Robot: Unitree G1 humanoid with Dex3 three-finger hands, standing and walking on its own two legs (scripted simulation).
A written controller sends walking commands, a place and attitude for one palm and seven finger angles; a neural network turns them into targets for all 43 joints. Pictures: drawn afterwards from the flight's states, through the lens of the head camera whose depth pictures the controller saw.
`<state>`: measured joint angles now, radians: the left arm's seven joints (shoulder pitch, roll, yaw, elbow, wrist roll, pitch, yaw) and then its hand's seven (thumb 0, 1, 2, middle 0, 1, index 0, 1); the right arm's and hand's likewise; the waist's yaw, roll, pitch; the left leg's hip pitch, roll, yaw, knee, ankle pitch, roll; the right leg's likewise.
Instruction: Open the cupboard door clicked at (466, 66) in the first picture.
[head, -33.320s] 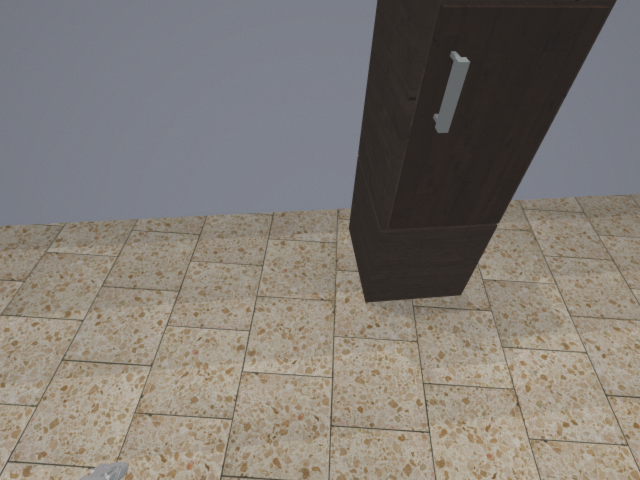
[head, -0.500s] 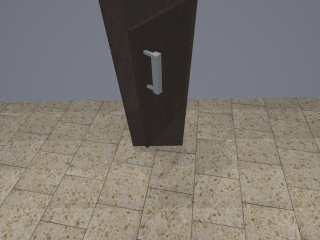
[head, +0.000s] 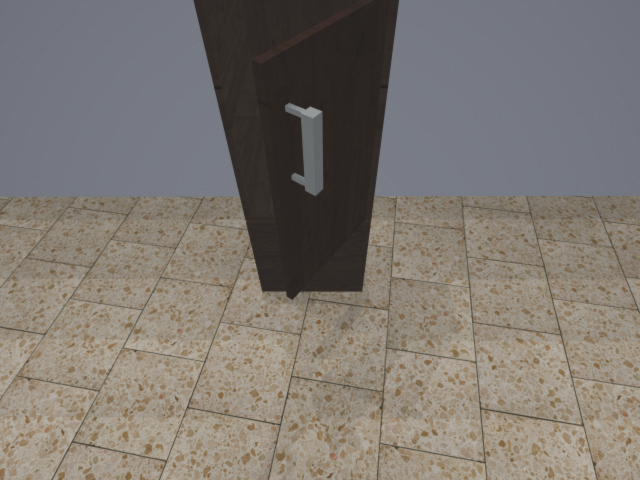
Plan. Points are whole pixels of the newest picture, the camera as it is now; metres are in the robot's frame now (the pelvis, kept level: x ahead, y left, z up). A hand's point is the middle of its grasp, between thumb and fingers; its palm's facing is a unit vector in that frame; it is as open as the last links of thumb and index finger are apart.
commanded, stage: look to check the result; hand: left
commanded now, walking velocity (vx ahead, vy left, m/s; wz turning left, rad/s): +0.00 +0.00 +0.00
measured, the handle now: (303, 150) +0.59 +0.06 +0.08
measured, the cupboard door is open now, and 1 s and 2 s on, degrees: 54 54 54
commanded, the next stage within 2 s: walk to a spot facing it in 0.40 s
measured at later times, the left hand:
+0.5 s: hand out of the picture +0.08 +0.22 -0.16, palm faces +0.00 -0.95 -0.32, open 7.4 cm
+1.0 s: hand out of the picture +0.10 +0.18 -0.18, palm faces -0.16 -0.96 -0.23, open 7.4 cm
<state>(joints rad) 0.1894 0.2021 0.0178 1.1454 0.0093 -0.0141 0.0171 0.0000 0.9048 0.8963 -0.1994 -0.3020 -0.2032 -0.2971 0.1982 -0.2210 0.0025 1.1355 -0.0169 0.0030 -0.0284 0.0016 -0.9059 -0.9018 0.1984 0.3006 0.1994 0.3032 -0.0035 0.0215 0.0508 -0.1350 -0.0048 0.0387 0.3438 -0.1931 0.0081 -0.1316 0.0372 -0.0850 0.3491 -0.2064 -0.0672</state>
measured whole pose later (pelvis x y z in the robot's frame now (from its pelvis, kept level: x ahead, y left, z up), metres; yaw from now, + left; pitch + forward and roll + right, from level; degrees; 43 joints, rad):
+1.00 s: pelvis +0.00 +0.00 -0.01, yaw -12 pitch +0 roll +1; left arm 0.15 0.21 0.08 1.00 0.02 0.08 -0.02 0.00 0.91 0.90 -0.20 -0.30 -0.20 -0.30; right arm 0.22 -0.21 -0.03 1.02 -0.03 0.03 -0.05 0.00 -0.90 -0.90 0.20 0.30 0.20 0.30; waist 0.01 0.00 0.13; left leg -0.18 0.08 0.23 0.51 -0.31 0.00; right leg -0.40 0.04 0.01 0.94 -0.48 -0.01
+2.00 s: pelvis +0.01 -0.07 -0.01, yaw -50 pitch +2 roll +1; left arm 0.22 0.24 0.06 0.94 0.03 0.02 -0.02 0.00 0.90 0.90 -0.20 -0.30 -0.20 -0.30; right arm 0.16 -0.26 -0.06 0.89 -0.02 0.04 0.01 0.01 -0.91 -0.90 0.20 0.30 0.20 0.30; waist 0.01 -0.04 0.10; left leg -0.46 0.07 0.06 0.91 -0.42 -0.09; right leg -0.26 0.02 0.12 0.48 -0.26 -0.02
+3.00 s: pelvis +0.16 -0.43 -0.01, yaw -74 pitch +1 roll +1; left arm 0.42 0.16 0.04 1.11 0.01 -0.08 0.01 -0.01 0.92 0.90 -0.20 -0.30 -0.20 -0.30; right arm 0.06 -0.19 -0.04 0.97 -0.02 0.00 0.02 0.00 -0.91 -0.90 0.19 0.30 0.20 0.30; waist 0.06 0.01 0.04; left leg -0.61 0.10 0.08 0.86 -0.18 -0.05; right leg 0.03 0.09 -0.01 0.26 -0.32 -0.11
